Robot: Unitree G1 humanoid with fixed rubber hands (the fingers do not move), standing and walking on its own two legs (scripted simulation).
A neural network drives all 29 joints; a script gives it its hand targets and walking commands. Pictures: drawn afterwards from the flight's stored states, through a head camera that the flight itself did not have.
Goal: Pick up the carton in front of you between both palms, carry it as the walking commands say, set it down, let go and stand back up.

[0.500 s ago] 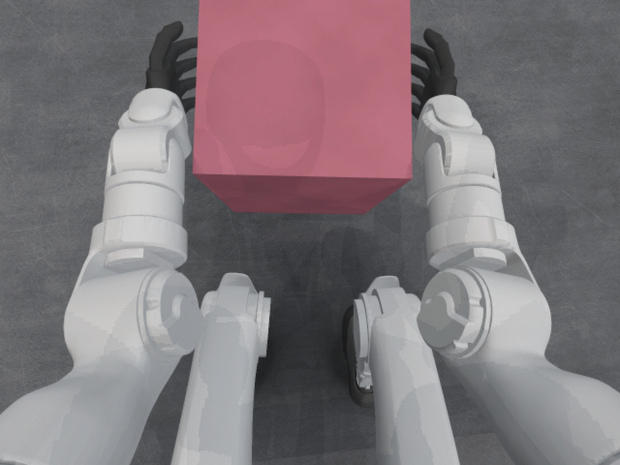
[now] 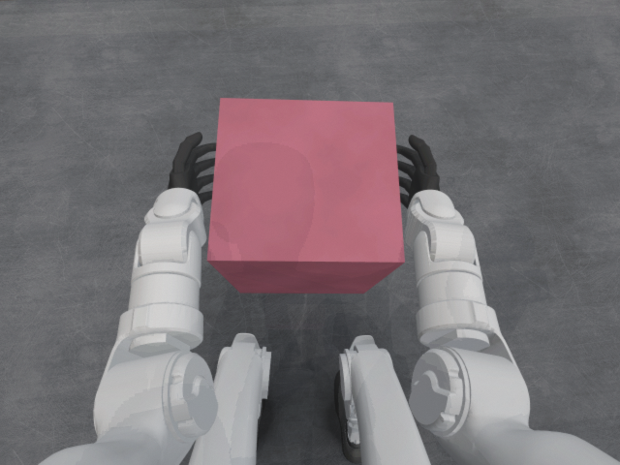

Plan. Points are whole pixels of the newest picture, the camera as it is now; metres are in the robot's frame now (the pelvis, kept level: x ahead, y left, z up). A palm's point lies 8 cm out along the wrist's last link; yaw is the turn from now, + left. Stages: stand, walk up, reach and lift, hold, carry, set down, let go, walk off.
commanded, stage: reach and lift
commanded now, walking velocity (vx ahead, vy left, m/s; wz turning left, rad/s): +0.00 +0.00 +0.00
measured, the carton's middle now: (304, 212) +0.45 +0.01 -0.11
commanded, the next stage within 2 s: hold in 1.88 s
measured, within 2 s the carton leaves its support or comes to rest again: neither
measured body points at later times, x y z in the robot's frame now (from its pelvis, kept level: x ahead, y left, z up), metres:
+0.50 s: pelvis +0.04 +0.00 +0.14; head +0.13 +0.00 +0.58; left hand +0.40 +0.16 +0.11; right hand +0.41 -0.15 +0.11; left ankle +0.09 +0.12 -0.54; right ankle +0.08 -0.13 -0.54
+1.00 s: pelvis +0.06 +0.00 +0.20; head +0.03 +0.00 +0.65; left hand +0.37 +0.15 +0.22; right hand +0.37 -0.15 +0.22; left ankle +0.09 +0.12 -0.54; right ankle +0.08 -0.13 -0.54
